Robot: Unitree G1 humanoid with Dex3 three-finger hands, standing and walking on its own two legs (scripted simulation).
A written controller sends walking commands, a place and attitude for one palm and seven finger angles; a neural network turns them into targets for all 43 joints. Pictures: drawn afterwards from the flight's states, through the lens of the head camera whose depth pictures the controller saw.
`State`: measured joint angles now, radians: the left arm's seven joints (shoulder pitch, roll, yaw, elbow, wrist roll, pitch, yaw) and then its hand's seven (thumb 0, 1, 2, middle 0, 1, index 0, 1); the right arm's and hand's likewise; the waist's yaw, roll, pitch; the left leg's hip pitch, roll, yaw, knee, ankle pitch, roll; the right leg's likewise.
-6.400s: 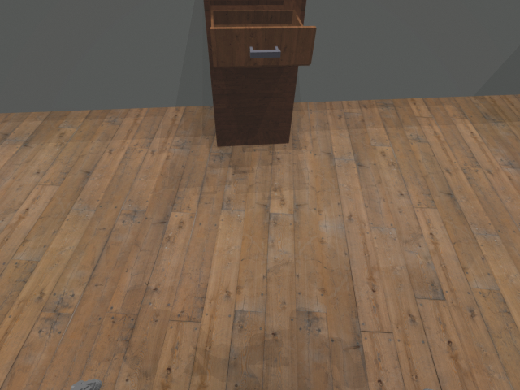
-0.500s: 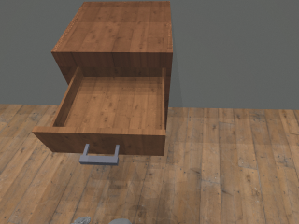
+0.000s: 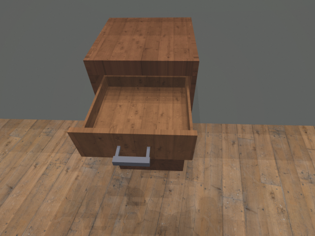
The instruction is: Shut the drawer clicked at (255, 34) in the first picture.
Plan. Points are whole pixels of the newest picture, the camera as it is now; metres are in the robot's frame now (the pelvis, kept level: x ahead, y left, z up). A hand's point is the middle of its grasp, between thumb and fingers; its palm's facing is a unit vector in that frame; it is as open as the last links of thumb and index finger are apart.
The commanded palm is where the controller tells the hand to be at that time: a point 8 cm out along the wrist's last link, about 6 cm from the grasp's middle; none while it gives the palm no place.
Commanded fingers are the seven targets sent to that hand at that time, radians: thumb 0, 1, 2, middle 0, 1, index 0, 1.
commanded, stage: come to a stop and stand still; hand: left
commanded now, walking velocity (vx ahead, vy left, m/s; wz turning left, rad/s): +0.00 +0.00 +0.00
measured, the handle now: (132, 155) +0.36 +0.11 -0.04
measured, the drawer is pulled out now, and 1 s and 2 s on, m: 0.30 0.30 0.30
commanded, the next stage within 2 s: look again from close up in 1.22 s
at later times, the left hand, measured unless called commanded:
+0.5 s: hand out of the picture +0.05 +0.16 -0.16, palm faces +0.01 -0.97 -0.22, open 7.3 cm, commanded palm none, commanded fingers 0.00 0.90 0.90 -0.20 -0.30 -0.20 -0.30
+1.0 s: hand out of the picture +0.08 +0.14 -0.16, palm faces +0.02 -0.98 -0.22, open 7.3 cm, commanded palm none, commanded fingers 0.00 0.90 0.90 -0.20 -0.30 -0.20 -0.30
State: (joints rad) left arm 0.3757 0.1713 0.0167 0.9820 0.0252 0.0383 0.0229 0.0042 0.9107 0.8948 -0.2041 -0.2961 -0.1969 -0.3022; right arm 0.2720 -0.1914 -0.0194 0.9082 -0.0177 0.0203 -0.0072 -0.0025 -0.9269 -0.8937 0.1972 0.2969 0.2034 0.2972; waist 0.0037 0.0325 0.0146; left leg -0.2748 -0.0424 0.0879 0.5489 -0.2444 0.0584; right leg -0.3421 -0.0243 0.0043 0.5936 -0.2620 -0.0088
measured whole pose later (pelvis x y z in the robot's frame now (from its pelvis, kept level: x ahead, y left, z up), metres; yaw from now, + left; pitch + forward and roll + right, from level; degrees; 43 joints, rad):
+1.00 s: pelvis +0.06 -0.04 +0.01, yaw +1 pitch -1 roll +1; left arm 0.27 0.16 -0.01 1.08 0.01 -0.02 0.03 0.01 0.93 0.89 -0.20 -0.30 -0.20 -0.30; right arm 0.27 -0.17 0.01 1.11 -0.01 -0.02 -0.03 0.00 -0.91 -0.89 0.19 0.30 0.20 0.30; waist -0.01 0.01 0.02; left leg -0.11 0.00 0.05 0.39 -0.26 0.00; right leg -0.18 0.04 0.00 0.43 -0.24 -0.05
